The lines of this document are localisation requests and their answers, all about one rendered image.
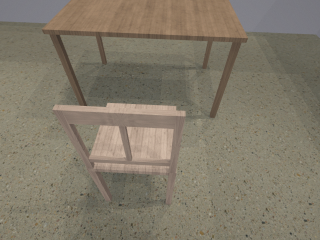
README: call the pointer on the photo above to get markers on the table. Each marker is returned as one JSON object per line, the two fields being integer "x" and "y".
{"x": 191, "y": 20}

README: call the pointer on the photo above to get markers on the chair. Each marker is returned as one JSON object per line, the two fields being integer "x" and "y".
{"x": 132, "y": 138}

